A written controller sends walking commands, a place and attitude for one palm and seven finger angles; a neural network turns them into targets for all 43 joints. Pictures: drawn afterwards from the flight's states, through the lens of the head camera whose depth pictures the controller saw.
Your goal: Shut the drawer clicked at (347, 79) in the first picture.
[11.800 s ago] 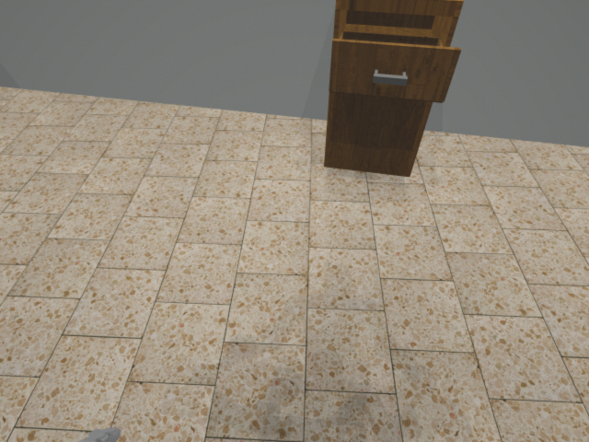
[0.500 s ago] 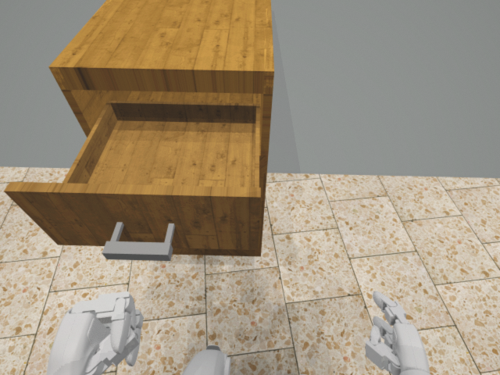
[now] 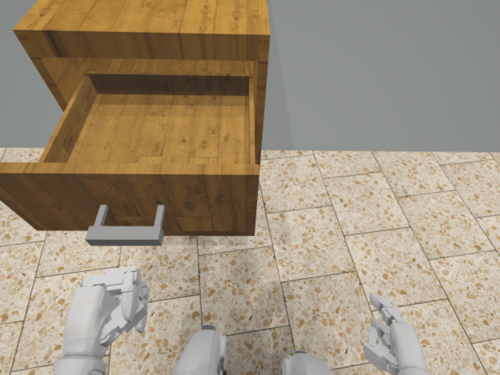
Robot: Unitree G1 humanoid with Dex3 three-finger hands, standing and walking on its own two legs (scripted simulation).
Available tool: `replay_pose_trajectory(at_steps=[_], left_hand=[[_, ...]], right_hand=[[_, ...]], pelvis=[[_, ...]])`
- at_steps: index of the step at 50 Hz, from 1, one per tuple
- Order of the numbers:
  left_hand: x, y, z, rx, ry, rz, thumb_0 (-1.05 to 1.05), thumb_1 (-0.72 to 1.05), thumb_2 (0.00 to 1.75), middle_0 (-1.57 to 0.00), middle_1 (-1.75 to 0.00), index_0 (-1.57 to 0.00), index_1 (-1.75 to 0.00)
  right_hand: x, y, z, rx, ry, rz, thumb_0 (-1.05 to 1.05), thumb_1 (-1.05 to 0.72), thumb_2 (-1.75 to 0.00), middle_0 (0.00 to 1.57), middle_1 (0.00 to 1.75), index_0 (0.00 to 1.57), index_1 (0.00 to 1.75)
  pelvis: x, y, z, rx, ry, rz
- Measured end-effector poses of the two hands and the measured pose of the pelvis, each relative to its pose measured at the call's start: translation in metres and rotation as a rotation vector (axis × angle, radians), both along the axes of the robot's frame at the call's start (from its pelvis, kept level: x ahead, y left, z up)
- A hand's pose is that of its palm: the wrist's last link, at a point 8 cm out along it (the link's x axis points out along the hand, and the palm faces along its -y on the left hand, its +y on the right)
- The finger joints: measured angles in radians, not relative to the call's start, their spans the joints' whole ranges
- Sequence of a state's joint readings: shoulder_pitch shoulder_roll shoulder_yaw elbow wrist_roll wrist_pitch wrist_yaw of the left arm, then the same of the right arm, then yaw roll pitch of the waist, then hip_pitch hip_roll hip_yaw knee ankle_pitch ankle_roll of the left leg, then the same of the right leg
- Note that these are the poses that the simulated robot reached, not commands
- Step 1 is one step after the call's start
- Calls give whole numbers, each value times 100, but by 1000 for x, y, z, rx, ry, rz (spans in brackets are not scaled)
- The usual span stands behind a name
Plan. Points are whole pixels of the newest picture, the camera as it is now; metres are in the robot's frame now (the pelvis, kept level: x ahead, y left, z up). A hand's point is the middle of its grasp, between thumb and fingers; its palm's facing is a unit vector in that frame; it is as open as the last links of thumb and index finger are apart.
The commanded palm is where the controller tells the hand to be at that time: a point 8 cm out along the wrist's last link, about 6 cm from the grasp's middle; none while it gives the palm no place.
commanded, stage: bring the fist close to the handle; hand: left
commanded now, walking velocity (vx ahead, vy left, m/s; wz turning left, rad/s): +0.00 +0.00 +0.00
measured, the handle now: (128, 223) +0.34 +0.22 +0.03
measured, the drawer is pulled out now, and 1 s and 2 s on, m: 0.28 0.28 0.18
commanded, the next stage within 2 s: push the drawer shut in 0.54 s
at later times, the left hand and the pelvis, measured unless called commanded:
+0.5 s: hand (144, 300) +0.22 +0.17 +0.03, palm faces +0.04 -1.00 -0.03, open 3.3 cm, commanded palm +0.20 +0.22 +0.03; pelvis +0.00 +0.01 -0.01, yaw -1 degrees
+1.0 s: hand (150, 272) +0.26 +0.17 +0.03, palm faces +0.03 -1.00 -0.04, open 3.3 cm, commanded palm +0.25 +0.22 +0.03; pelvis +0.01 +0.00 -0.01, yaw +0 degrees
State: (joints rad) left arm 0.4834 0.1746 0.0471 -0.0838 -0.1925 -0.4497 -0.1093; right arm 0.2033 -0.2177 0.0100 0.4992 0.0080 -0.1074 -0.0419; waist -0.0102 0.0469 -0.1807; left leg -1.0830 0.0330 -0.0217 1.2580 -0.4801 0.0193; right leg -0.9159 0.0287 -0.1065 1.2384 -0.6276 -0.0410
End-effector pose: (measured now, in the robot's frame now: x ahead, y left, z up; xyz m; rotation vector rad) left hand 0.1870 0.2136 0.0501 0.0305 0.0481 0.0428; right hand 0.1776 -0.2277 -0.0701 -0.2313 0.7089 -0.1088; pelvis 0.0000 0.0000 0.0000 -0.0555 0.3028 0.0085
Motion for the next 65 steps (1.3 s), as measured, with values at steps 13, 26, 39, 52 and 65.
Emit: replay_pose_trajectory(at_steps=[13,26,39,52,65], left_hand=[[18,8,-20,2,-1,9,2,90,90,-139,-160,-140,-160],[13,6,-18,-2,13,4,2,90,90,-140,-160,-140,-160],[23,2,-17,5,-2,-5,2,90,90,-140,-160,-140,-160],[55,6,-17,12,-16,-14,1,89,91,-139,-160,-140,-160],[67,14,-24,21,-48,-11,-5,80,93,-140,-160,-140,-160]], right_hand=[[-1,3,-15,-15,54,7,1,-91,-90,20,30,20,30],[5,10,-11,-12,55,12,1,-91,-90,20,30,20,30],[8,11,-12,-11,59,25,1,-91,-90,20,30,20,30],[-5,-1,-16,-24,112,6,1,-91,-90,20,30,20,30],[-16,-11,-24,-53,157,6,1,-91,-90,20,30,20,30]], pelvis=[[1,5,-12,-9,39,-8],[4,9,-9,-10,45,-6],[5,8,-10,-11,47,-4],[7,5,-7,-8,47,-6],[-1,2,-9,-9,46,1]])
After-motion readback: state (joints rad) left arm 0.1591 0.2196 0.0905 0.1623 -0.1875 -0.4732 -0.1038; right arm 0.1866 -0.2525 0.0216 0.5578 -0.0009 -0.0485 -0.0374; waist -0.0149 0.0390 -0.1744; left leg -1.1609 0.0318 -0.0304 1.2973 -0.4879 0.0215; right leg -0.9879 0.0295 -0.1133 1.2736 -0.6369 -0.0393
